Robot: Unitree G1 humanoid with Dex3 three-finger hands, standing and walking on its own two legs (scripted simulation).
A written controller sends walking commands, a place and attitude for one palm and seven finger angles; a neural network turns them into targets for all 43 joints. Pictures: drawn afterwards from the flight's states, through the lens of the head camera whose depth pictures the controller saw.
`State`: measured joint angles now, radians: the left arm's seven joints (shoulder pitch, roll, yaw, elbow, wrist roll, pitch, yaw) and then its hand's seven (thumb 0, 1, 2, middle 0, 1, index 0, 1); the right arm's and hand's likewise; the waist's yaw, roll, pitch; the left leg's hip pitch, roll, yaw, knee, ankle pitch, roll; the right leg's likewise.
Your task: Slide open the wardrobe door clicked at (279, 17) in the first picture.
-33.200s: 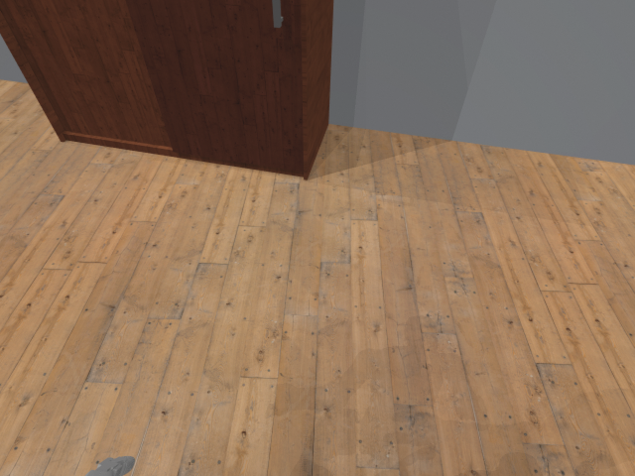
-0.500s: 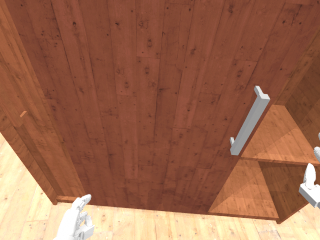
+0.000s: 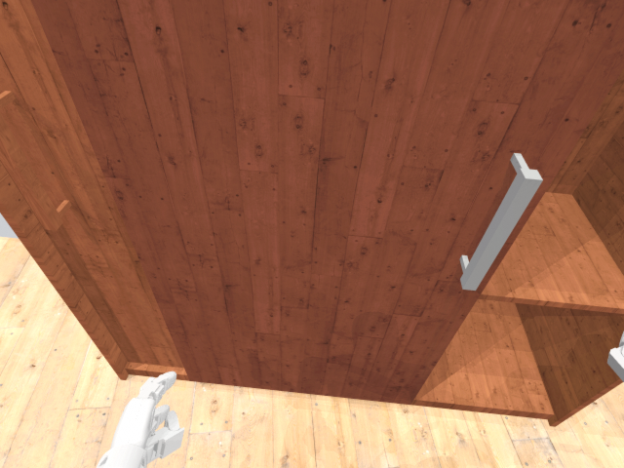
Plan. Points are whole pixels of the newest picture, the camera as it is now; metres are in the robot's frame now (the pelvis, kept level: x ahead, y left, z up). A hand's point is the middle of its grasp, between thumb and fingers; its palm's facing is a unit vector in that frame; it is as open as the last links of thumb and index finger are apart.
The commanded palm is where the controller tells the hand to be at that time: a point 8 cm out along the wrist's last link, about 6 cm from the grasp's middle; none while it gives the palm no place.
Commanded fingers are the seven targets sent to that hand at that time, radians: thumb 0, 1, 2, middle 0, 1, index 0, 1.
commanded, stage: step back with the hand held close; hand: right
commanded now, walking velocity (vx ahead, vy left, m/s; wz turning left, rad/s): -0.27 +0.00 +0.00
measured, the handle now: (491, 227) +0.45 -0.28 +0.08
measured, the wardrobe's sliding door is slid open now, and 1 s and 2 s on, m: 0.46 0.46 0.46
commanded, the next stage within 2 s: stop stepping back and stand still in 0.74 s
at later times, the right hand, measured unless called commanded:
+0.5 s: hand out of the picture +0.09 -0.34 +0.16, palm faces +0.48 +0.75 -0.45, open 7.4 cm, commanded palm +0.04 -0.37 +0.17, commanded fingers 0.00 -0.90 -0.90 0.20 0.30 0.20 0.30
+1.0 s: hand out of the picture -0.02 -0.39 +0.18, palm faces +0.45 +0.81 -0.37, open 7.4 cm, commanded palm -0.09 -0.43 +0.17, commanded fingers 0.00 -0.90 -0.90 0.20 0.30 0.20 0.30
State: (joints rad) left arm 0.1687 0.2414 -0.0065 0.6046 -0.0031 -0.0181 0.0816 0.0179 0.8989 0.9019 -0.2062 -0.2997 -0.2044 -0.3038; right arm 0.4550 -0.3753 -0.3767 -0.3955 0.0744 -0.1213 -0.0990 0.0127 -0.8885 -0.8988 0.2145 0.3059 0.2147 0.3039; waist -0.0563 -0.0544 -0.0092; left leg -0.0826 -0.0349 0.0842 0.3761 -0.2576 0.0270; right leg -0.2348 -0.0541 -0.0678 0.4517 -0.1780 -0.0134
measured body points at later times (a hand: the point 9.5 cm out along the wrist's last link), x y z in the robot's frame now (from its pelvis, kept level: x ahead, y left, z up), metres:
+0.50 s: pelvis -0.09 -0.06 -0.01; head -0.07 -0.08 +0.44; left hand +0.10 +0.16 -0.09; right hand +0.06 -0.38 +0.18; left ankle -0.09 +0.08 -0.74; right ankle +0.04 -0.12 -0.74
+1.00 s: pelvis -0.21 -0.12 -0.01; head -0.21 -0.18 +0.43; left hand -0.03 +0.11 -0.06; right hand -0.05 -0.44 +0.20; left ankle -0.25 +0.01 -0.69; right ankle +0.03 -0.13 -0.73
